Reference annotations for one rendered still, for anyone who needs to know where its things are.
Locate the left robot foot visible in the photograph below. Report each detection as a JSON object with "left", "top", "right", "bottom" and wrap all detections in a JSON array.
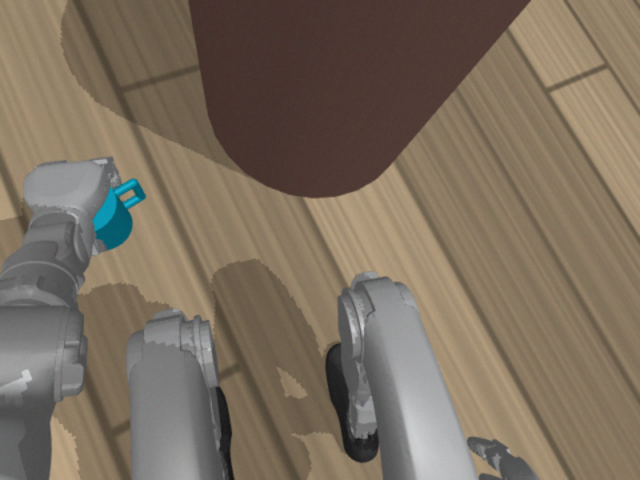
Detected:
[{"left": 216, "top": 387, "right": 234, "bottom": 480}]

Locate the mug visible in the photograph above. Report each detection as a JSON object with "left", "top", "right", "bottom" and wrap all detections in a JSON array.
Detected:
[{"left": 92, "top": 179, "right": 146, "bottom": 250}]

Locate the left robot hand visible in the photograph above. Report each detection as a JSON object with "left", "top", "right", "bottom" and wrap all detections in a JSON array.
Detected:
[{"left": 23, "top": 157, "right": 122, "bottom": 256}]

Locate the right robot foot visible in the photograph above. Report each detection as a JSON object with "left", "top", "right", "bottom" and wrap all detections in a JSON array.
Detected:
[{"left": 325, "top": 343, "right": 379, "bottom": 463}]

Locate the right robot hand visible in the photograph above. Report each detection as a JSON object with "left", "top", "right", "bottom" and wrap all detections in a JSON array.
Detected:
[{"left": 467, "top": 437, "right": 540, "bottom": 480}]

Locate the left robot arm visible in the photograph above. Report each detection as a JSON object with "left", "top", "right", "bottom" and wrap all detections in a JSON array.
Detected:
[{"left": 0, "top": 206, "right": 94, "bottom": 480}]

